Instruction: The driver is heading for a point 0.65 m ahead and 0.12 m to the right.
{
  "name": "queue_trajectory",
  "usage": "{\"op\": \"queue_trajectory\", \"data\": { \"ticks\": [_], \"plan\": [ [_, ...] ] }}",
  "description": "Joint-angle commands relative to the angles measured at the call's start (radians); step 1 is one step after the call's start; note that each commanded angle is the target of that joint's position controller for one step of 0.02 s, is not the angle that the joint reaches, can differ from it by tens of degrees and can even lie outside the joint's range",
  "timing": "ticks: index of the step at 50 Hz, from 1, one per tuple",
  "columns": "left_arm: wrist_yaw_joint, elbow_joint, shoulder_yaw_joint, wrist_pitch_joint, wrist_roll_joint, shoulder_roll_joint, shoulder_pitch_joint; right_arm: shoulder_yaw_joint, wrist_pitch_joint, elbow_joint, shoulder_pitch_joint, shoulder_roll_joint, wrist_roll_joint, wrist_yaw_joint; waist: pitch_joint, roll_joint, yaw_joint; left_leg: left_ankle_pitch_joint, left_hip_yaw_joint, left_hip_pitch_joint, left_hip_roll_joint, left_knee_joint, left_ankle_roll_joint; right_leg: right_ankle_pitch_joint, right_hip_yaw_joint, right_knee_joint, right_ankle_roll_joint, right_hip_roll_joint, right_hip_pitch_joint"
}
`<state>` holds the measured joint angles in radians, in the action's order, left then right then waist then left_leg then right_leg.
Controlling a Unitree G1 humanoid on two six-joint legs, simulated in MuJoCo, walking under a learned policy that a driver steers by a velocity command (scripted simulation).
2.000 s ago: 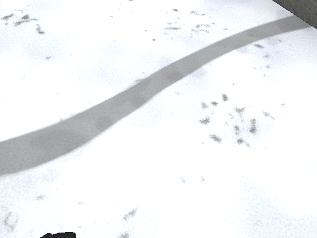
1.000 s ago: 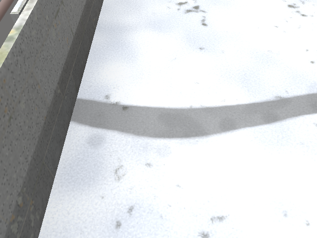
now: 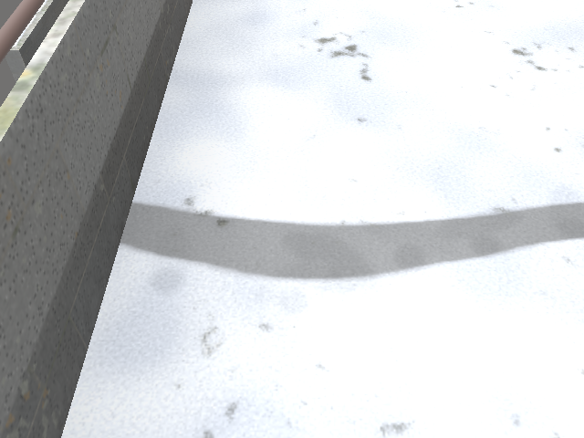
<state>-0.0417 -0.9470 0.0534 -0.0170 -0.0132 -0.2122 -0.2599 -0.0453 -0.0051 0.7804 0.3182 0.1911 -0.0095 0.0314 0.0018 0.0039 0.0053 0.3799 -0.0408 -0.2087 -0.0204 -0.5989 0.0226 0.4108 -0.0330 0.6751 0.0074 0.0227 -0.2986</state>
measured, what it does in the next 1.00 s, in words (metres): walks ahead: left foot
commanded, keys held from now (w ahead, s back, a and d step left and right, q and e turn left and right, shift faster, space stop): w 0.72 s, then w+e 0.26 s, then no key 0.02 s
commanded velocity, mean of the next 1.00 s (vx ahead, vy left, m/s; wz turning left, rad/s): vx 0.43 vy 0.00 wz -0.07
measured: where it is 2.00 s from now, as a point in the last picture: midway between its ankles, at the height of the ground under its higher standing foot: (309, 377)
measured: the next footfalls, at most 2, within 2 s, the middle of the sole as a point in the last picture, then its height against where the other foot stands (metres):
left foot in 0.56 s outside the picture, level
right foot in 1.10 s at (359, 370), level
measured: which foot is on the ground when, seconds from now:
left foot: down 0.00-0.10, up 0.12-0.54, down 0.56-1.00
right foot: down 0.00-0.56, up 0.58-1.00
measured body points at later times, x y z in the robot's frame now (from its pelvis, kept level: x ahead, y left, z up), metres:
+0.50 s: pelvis +0.18 -0.01 +0.00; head +0.22 -0.02 +0.45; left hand +0.09 +0.24 -0.13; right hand +0.44 -0.21 -0.07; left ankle +0.36 +0.13 -0.70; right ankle +0.02 -0.12 -0.73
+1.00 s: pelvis +0.47 +0.02 +0.01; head +0.49 +0.02 +0.46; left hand +0.66 +0.25 -0.09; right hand +0.46 -0.25 -0.13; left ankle +0.37 +0.12 -0.73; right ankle +0.65 -0.14 -0.68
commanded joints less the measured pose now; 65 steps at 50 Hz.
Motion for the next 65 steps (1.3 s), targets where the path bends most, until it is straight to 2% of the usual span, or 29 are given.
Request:
{"op": "queue_trajectory", "data": {
  "ticks": [1, 4, 5, 6, 7, 8, 10, 12, 18, 24, 26, 28, 29, 30, 31, 32, 33, 34, 37, 40, 49, 52, 55, 56, 57, 58, 59, 61, 65],
  "plan": [
    [0.017, 0.086, 0.013, -0.058, -0.019, -0.068, 0.085, -0.049, -0.033, -0.032, 0.033, 0.196, -0.018, 0.006, 0.183, 0.202, -0.02, 0.484, -0.452, -0.133, 0.29, 0.412, 0.213, 0.055, 0.044, 0.115, -0.06, -0.011, -0.163],
    [0.043, -0.01, 0.021, -0.088, -0.019, -0.066, -0.124, -0.033, -0.038, -0.056, -0.102, 0.153, -0.025, -0.003, 0.12, 0.122, 0.093, 0.234, -0.241, -0.247, 0.169, 0.258, 0.123, -0.077, 0.06, -0.176, -0.101, -0.032, 0.194],
    [0.044, -0.049, 0.037, -0.092, -0.004, -0.12, -0.242, -0.017, -0.044, -0.072, -0.132, 0.095, -0.016, -0.006, 0.068, -0.028, 0.128, 0.089, -0.1, -0.339, 0.073, -0.007, 0.059, -0.04, -0.133, -0.271, -0.122, 0.08, 0.336],
    [0.056, -0.056, 0.066, -0.098, -0.001, -0.256, -0.334, -0.015, -0.06, -0.122, -0.153, 0.075, -0.024, 0.002, 0.038, -0.317, 0.135, 0.106, 0.041, -0.521, -0.054, -0.332, -0.005, 0.121, -0.585, -0.472, -0.258, 0.304, 0.428],
    [0.061, -0.033, 0.045, -0.105, 0.019, -0.209, -0.281, -0.03, -0.076, -0.123, -0.149, 0.134, -0.041, 0.004, 0.062, -0.253, 0.108, 0.193, -0.062, -0.608, -0.02, -0.516, 0.007, 0.153, -0.742, -0.529, -0.323, 0.378, 0.395],
    [0.056, -0.009, 0.029, -0.108, 0.013, -0.155, -0.208, -0.032, -0.087, -0.105, -0.115, 0.14, -0.048, -0.006, 0.115, -0.166, 0.066, 0.104, -0.086, -0.668, 0.033, -0.592, 0.028, 0.134, -0.637, -0.507, -0.304, 0.358, 0.386],
    [0.054, 0.016, 0.017, -0.102, 0.004, -0.136, -0.14, -0.033, -0.096, -0.075, -0.11, 0.131, -0.024, -0.017, 0.109, -0.076, 0.04, -0.079, -0.051, -0.67, 0.095, -0.549, 0.049, 0.012, -0.427, -0.516, -0.227, 0.275, 0.378],
    [0.052, 0.001, -0.004, -0.09, 0.009, -0.084, -0.173, -0.038, -0.093, -0.074, -0.139, 0.126, -0.009, -0.031, 0.08, -0.093, 0.045, -0.179, -0.011, -0.607, 0.116, -0.477, 0.035, -0.203, -0.272, -0.531, -0.185, 0.21, 0.367],
    [0.025, -0.007, -0.005, -0.069, 0.012, -0.145, -0.222, -0.006, -0.084, -0.133, -0.333, 0.061, -0.012, -0.053, 0.102, -0.088, 0.081, -0.371, 0.07, -0.501, 0.082, -0.124, -0.024, -0.428, -0.085, -0.564, -0.18, 0.156, 0.272],
    [0.022, -0.026, 0.007, -0.064, -0.008, -0.177, -0.244, -0.007, -0.094, -0.174, -0.433, 0.113, -0.021, -0.078, 0.142, -0.099, 0.063, -0.383, 0.058, -0.415, 0.062, 0.05, 0.027, -0.504, -0.064, -0.533, -0.171, 0.23, 0.339],
    [0.023, -0.019, 0.017, -0.056, -0.003, -0.204, -0.22, -0.023, -0.097, -0.161, -0.365, 0.153, -0.016, -0.079, 0.069, -0.121, 0.006, -0.327, 0.085, -0.28, 0.021, 0.063, 0.065, -0.81, -0.042, -0.412, -0.15, 0.234, 0.381],
    [0.023, -0.001, 0.015, -0.043, 0.011, -0.2, -0.188, -0.063, -0.09, -0.071, -0.054, 0.228, -0.018, -0.062, -0.126, -0.116, -0.149, -0.326, 0.087, 0.151, 0.002, 0.056, 0.127, -0.993, 0.012, -0.046, -0.103, 0.164, 0.25],
    [0.023, 0.032, -0.005, -0.046, 0.036, -0.145, -0.207, -0.081, -0.08, -0.031, 0.13, 0.313, -0.005, -0.047, -0.292, 0.068, -0.183, -0.274, -0.197, 0.473, 0.233, 0.04, 0.188, -0.57, 0.05, 0.308, -0.075, 0.078, 0.001],
    [0.036, 0.023, -0.039, -0.07, 0.009, -0.01, -0.353, -0.072, -0.084, -0.013, 0.134, 0.327, 0.007, -0.063, -0.434, 0.333, -0.087, 0.017, -0.713, 0.674, 0.426, 0.255, 0.34, 0.151, -0.057, 0.597, -0.037, -0.096, -0.298],
    [0.043, 0.028, -0.008, -0.093, -0.022, -0.139, -0.252, -0.049, -0.086, -0.018, 0.071, 0.223, -0.001, -0.063, -0.291, 0.208, -0.11, 0.108, -0.702, 0.559, 0.382, 0.337, 0.286, 0.127, -0.119, 0.691, -0.054, -0.033, -0.406],
    [0.044, 0.067, 0.006, -0.105, -0.039, -0.184, -0.133, -0.037, -0.089, -0.024, -0.017, 0.188, -0.006, -0.06, -0.134, 0.134, -0.092, 0.033, -0.528, 0.398, 0.349, 0.348, 0.242, 0.021, -0.08, 0.679, -0.067, 0.018, -0.444],
    [0.036, 0.079, 0.005, -0.108, -0.029, -0.173, -0.083, -0.032, -0.094, -0.031, -0.087, 0.178, -0.001, -0.063, -0.074, 0.024, -0.056, -0.121, -0.408, 0.246, 0.314, 0.37, 0.223, -0.074, -0.061, 0.634, -0.065, 0.069, -0.394],
    [0.03, 0.082, 0.011, -0.103, -0.013, -0.161, -0.071, -0.027, -0.099, -0.032, -0.126, 0.16, 0.009, -0.067, -0.038, 0.011, -0.023, -0.224, -0.315, 0.143, 0.27, 0.393, 0.214, -0.128, -0.057, 0.582, -0.06, 0.099, -0.351],
    [0.03, 0.08, 0.008, -0.069, -0.008, -0.111, -0.117, -0.021, -0.116, 0.0, -0.128, 0.137, 0.012, -0.069, -0.027, 0.058, 0.03, -0.31, -0.185, 0.033, 0.23, 0.462, 0.223, -0.174, -0.053, 0.509, -0.044, 0.135, -0.28],
    [0.028, 0.12, 0.008, -0.049, -0.004, -0.114, -0.021, -0.029, -0.122, 0.038, -0.091, 0.173, 0.019, -0.055, 0.038, 0.04, 0.018, -0.368, -0.089, 0.005, 0.231, 0.504, 0.221, -0.281, -0.058, 0.401, -0.018, 0.148, -0.383],
    [0.069, 0.239, -0.01, -0.052, -0.008, -0.09, 0.246, -0.019, -0.104, 0.126, 0.029, 0.198, 0.01, -0.028, 0.092, 0.017, -0.09, -0.48, 0.117, 0.225, 0.247, 0.489, 0.147, -0.553, 0.002, -0.036, -0.047, 0.071, -0.425],
    [0.09, 0.284, -0.011, -0.053, 0.009, -0.088, 0.27, -0.016, -0.076, 0.149, 0.028, 0.218, 0.002, -0.022, 0.083, 0.037, -0.067, -0.831, 0.139, 0.284, 0.264, 0.352, 0.125, -0.415, 0.062, -0.1, -0.074, 0.018, -0.347],
    [0.088, 0.219, 0.041, -0.063, 0.012, -0.198, -0.029, -0.017, -0.055, 0.138, -0.016, 0.26, -0.004, -0.011, -0.11, 0.054, 0.095, -1.073, 0.172, 0.238, 0.195, -0.041, 0.05, -0.544, 0.088, -0.214, -0.134, -0.067, 0.073],
    [0.066, 0.193, 0.063, -0.051, 0.032, -0.299, -0.155, 0.004, -0.071, 0.106, 0.021, 0.218, 0.028, -0.013, -0.267, -0.092, 0.109, -0.661, 0.181, -0.03, 0.127, -0.36, 0.003, -1.031, -0.123, -0.1, -0.215, 0.128, 0.449],
    [0.058, 0.193, 0.048, -0.04, 0.037, -0.309, -0.142, 0.047, -0.088, 0.134, 0.198, 0.098, 0.037, -0.044, -0.477, -0.27, 0.01, 0.32, 0.075, -0.333, -0.04, -0.716, -0.047, -1.28, -0.52, -0.117, -0.441, 0.413, 0.754],
    [0.06, 0.207, 0.035, -0.029, 0.033, -0.228, -0.172, 0.014, -0.095, 0.179, 0.159, 0.215, 0.002, -0.055, -0.553, -0.086, 0.084, 0.326, -0.107, -0.321, -0.015, -0.795, -0.038, -1.145, -0.531, -0.179, -0.431, 0.382, 0.687],
    [0.058, 0.218, 0.026, -0.029, 0.021, -0.213, -0.064, 0.005, -0.09, 0.126, 0.021, 0.23, -0.032, -0.053, -0.353, -0.062, 0.068, 0.249, -0.07, -0.402, 0.039, -0.765, -0.031, -1.035, -0.376, -0.229, -0.368, 0.336, 0.538],
    [0.052, 0.231, 0.003, -0.035, 0.01, -0.141, 0.085, 0.004, -0.065, 0.116, -0.059, 0.196, -0.014, -0.023, -0.135, 0.021, 0.002, 0.101, -0.03, -0.364, 0.111, -0.612, -0.05, -0.847, -0.223, -0.337, -0.285, 0.247, 0.219],
    [0.053, 0.213, 0.004, -0.05, 0.038, -0.145, 0.138, 0.009, -0.019, 0.139, 0.029, 0.136, 0.007, 0.002, -0.113, -0.078, -0.076, -0.012, -0.004, -0.141, 0.104, -0.399, -0.09, -0.85, -0.076, -0.409, -0.285, 0.177, -0.012]
  ]
}}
